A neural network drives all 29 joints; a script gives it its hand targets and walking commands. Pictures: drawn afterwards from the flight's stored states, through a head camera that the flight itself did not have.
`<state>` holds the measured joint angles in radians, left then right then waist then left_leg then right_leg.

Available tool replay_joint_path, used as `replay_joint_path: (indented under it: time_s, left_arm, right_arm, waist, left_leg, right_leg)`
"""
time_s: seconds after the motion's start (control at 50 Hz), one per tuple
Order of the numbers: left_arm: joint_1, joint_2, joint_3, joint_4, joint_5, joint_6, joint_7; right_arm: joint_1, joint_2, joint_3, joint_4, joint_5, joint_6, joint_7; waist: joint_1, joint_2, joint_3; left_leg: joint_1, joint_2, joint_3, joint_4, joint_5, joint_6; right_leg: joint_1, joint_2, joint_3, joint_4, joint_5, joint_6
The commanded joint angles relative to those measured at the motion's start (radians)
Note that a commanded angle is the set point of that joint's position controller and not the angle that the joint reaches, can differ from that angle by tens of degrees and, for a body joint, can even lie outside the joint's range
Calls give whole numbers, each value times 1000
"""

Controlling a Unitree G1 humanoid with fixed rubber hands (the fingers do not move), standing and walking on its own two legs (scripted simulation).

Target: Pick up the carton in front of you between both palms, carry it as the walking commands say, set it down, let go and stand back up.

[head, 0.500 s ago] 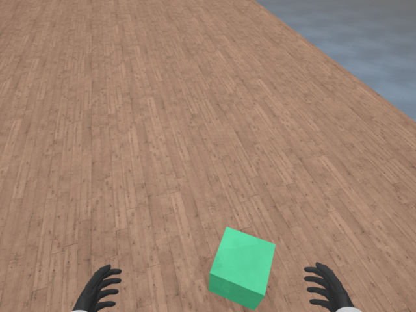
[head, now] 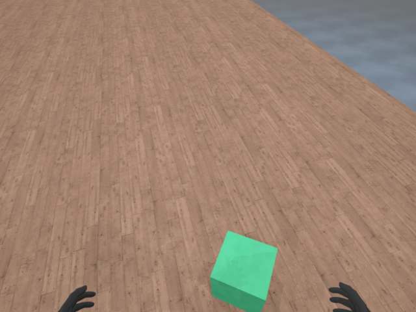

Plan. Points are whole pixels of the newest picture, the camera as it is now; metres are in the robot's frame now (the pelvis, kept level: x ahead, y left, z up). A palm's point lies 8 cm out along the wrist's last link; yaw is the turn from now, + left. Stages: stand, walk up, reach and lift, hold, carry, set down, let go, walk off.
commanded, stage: stand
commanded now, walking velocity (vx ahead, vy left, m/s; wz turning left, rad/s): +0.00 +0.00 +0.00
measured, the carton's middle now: (243, 273) +0.42 -0.10 -0.64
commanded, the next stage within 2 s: none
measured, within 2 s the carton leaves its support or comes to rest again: neither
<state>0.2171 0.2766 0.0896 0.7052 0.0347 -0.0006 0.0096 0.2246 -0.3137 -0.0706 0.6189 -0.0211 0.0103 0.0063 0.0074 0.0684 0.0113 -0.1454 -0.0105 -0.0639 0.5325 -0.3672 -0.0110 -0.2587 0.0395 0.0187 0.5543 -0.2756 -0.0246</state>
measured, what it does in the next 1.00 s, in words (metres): stands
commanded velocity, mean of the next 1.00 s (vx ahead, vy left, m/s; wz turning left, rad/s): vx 0.00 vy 0.00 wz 0.00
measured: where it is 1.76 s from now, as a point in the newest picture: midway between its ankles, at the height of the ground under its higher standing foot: outside the picture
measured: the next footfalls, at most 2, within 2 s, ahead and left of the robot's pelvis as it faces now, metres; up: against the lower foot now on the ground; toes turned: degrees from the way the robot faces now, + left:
none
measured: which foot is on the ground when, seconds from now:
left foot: down 0.00-1.00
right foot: down 0.00-1.00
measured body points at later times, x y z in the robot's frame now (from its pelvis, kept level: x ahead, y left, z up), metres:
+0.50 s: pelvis +0.00 -0.02 +0.00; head +0.00 -0.04 +0.45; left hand +0.11 +0.27 -0.09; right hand +0.12 -0.30 -0.12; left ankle -0.05 +0.13 -0.73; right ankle +0.01 -0.10 -0.73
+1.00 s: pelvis -0.02 -0.01 +0.01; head -0.02 -0.03 +0.46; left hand +0.08 +0.29 -0.10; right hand +0.08 -0.30 -0.12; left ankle -0.05 +0.13 -0.73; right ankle +0.01 -0.10 -0.73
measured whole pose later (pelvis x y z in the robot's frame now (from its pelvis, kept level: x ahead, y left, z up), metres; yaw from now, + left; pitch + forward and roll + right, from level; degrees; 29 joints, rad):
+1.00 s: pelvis -0.02 -0.01 +0.01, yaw +1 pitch -3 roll +0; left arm 0.16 0.30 0.06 0.92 0.01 -0.01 0.02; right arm 0.24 -0.35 -0.02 0.86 -0.01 -0.02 -0.04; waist 0.01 0.04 0.04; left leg -0.09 0.00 -0.08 0.43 -0.29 -0.03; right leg -0.20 0.04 0.00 0.45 -0.20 -0.04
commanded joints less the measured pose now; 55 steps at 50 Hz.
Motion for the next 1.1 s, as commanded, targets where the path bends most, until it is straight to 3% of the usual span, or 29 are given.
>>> replay_joint_path:
  time_s: [0.0, 0.26, 0.74, 1.08]
  left_arm:
    - [-52, 123, 28, -53, -3, -28, 8]
    - [-39, 147, 21, 21, -10, -27, 20]
    - [-74, 163, 9, 119, -20, -23, 10]
    - [-87, 186, -3, 179, -28, -25, 9]
  right_arm:
    - [-31, -104, -22, -47, -2, -32, -13]
    - [6, -125, -6, 49, 4, -33, -40]
    - [13, -162, 11, 151, 12, -43, -49]
    - [1, -178, 17, 208, 15, -46, -45]
  waist:
    - [-4, -95, -40]
    - [0, -78, -37]
    - [1, -69, 15]
    - [2, -67, 23]
  left_leg:
    - [-22, 45, -37, -66, 203, 9]
    - [-25, 59, -48, -74, 244, 1]
    - [-33, 80, -75, -152, 177, 14]
    - [-32, 91, -81, -190, 164, 21]
  right_leg:
    - [34, -90, 85, -109, 201, 4]
    - [96, -112, 102, -109, 299, -3]
    - [102, -118, 112, -178, 149, -2]
    - [111, -127, 119, -203, 130, -4]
